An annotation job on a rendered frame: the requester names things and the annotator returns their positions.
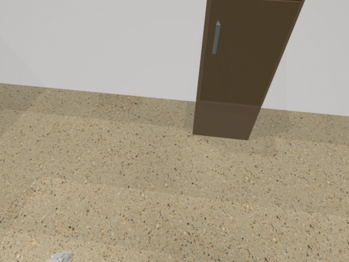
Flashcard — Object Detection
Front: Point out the cupboard door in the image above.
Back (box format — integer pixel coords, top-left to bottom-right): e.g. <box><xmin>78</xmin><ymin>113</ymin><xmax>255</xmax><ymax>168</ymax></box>
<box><xmin>200</xmin><ymin>0</ymin><xmax>300</xmax><ymax>105</ymax></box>

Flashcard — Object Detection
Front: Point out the robot left hand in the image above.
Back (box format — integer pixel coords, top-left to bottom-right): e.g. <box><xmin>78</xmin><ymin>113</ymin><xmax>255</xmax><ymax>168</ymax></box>
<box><xmin>45</xmin><ymin>251</ymin><xmax>72</xmax><ymax>262</ymax></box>

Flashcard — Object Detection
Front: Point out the handle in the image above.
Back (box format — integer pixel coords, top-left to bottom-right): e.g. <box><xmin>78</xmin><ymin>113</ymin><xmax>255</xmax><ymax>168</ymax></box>
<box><xmin>212</xmin><ymin>21</ymin><xmax>220</xmax><ymax>54</ymax></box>

